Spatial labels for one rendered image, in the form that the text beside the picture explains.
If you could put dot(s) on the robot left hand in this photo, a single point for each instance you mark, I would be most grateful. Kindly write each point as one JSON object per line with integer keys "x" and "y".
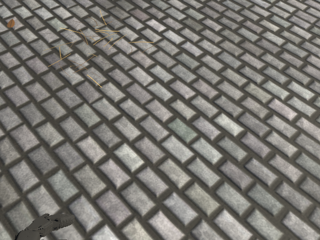
{"x": 44, "y": 225}

